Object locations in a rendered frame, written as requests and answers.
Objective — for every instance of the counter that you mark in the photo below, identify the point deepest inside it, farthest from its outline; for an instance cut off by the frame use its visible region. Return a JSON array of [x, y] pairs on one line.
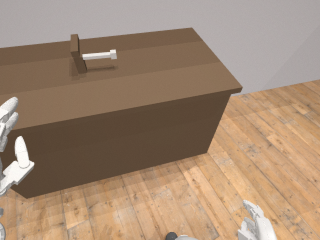
[[84, 121]]

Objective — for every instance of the right robot hand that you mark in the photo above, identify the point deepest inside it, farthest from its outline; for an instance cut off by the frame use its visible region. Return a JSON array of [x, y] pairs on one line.
[[261, 229]]

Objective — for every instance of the left robot hand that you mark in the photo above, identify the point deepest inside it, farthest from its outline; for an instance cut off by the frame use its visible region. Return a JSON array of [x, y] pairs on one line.
[[19, 169]]

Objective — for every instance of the tap lever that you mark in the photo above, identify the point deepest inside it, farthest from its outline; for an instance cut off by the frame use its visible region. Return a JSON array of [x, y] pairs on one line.
[[112, 54]]

